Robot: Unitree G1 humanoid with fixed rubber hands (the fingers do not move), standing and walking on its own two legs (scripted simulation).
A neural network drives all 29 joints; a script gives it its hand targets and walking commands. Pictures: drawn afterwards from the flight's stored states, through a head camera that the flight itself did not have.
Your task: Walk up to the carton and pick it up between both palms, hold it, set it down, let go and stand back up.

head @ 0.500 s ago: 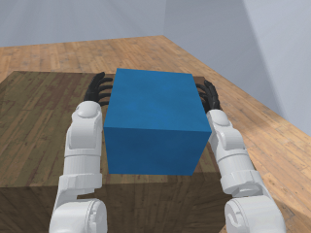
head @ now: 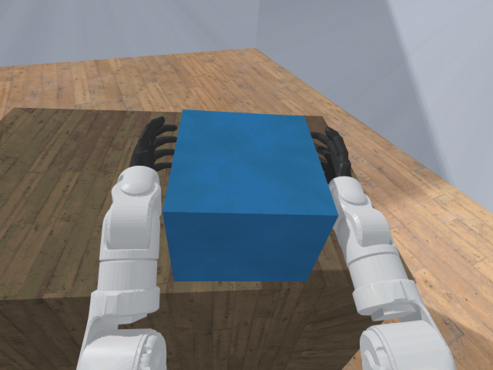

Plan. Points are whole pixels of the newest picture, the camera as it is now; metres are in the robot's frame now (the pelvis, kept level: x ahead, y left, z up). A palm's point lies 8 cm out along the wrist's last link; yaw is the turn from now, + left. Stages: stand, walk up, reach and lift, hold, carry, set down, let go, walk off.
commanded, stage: hold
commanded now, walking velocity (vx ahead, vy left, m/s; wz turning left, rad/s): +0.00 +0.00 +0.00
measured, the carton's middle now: (243, 193) +0.35 +0.00 +0.15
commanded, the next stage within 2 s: none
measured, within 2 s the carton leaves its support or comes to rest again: neither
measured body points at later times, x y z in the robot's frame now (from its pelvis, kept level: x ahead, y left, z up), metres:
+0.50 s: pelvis +0.00 +0.00 +0.00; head -0.06 +0.02 +0.45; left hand +0.37 +0.15 +0.21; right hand +0.38 -0.15 +0.19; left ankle +0.03 +0.12 -0.75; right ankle +0.00 -0.12 -0.75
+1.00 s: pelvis -0.01 +0.00 +0.00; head -0.06 +0.02 +0.45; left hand +0.37 +0.15 +0.21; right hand +0.37 -0.15 +0.19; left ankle +0.03 +0.11 -0.75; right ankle +0.00 -0.12 -0.75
